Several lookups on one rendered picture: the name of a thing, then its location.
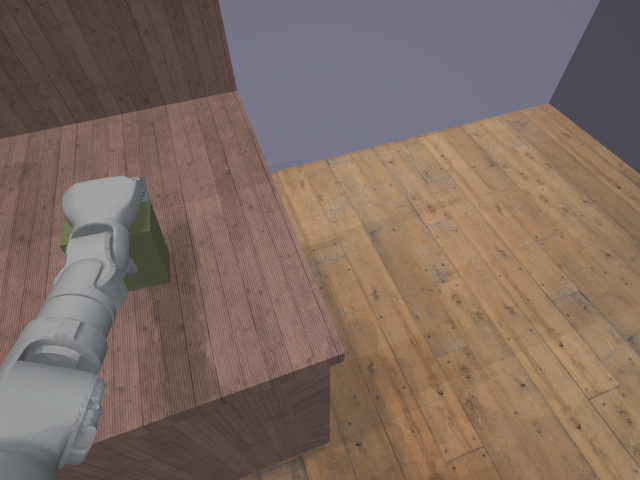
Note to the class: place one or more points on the sponge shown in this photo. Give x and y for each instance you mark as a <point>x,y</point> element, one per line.
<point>147,248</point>

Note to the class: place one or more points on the table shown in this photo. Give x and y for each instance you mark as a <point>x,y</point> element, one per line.
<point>225,370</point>

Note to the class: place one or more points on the left robot forearm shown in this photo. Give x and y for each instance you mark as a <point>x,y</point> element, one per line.
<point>72,326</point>

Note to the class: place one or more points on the robot left upper arm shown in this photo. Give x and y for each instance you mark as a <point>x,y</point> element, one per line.
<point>48,418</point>

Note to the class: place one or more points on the left robot hand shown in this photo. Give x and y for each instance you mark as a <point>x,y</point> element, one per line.
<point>116,198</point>

